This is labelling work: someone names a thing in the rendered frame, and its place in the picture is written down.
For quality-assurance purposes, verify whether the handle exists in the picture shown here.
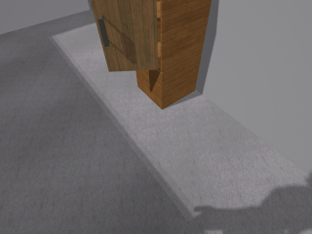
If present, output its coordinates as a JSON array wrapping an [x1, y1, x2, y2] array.
[[97, 15, 109, 47]]

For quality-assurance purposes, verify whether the cupboard door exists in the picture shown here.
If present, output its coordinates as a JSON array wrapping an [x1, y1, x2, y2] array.
[[90, 0, 158, 72]]

